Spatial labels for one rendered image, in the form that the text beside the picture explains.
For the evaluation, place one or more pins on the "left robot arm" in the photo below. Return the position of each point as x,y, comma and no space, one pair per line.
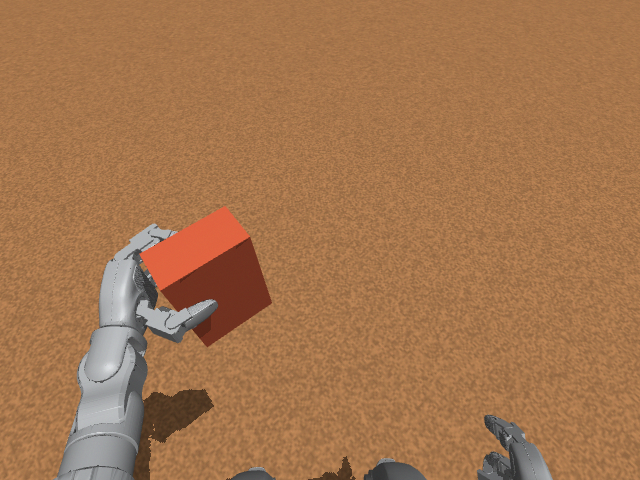
104,439

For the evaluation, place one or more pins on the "carton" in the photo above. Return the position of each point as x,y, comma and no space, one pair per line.
213,258

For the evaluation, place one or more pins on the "right robot hand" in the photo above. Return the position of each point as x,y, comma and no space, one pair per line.
526,461

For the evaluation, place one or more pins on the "left robot hand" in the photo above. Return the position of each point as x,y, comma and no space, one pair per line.
128,295

